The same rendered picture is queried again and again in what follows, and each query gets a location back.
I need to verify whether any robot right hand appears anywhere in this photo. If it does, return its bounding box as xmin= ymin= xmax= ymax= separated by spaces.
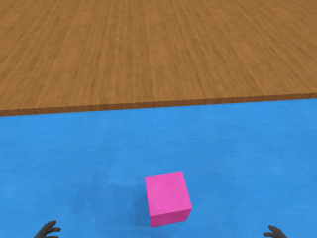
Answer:
xmin=263 ymin=225 xmax=287 ymax=238

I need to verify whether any carton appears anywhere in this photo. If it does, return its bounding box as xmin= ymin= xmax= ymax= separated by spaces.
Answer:
xmin=145 ymin=171 xmax=192 ymax=228

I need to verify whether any robot left hand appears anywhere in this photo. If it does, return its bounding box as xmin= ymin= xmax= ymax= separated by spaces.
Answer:
xmin=34 ymin=220 xmax=61 ymax=238

